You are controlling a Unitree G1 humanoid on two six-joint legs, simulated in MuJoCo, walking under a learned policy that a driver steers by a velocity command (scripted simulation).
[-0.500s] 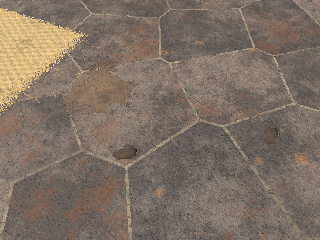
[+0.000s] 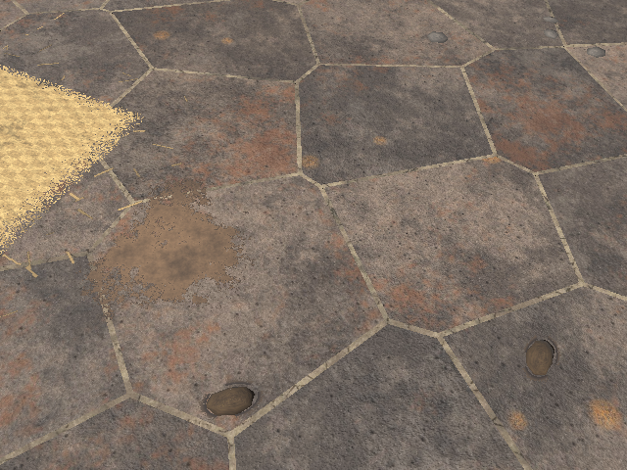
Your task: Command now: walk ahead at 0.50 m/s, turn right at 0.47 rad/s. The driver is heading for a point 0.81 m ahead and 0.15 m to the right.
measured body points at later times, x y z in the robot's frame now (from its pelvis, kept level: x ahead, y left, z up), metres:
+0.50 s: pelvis +0.25 -0.07 -0.02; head +0.28 -0.08 +0.43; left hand +0.49 +0.12 -0.12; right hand +0.17 -0.32 -0.16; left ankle +0.12 +0.10 -0.64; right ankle +0.30 -0.13 -0.74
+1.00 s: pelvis +0.53 -0.13 -0.02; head +0.56 -0.13 +0.43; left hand +0.59 +0.13 -0.16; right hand +0.62 -0.41 -0.12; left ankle +0.65 -0.10 -0.74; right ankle +0.31 -0.14 -0.72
